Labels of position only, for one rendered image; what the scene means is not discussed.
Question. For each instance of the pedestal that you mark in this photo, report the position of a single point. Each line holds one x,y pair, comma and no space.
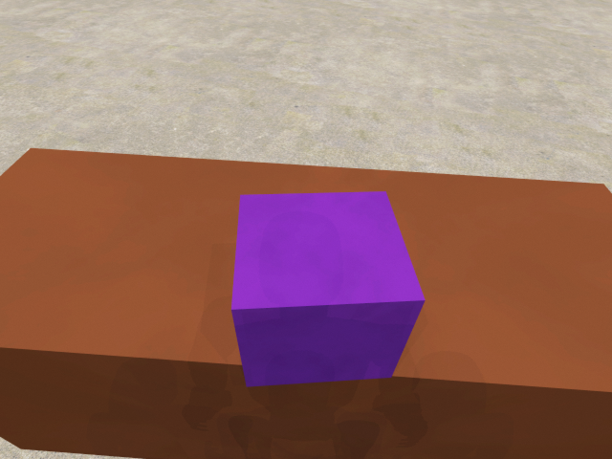
117,336

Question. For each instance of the carton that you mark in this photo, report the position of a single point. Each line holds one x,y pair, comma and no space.
323,290

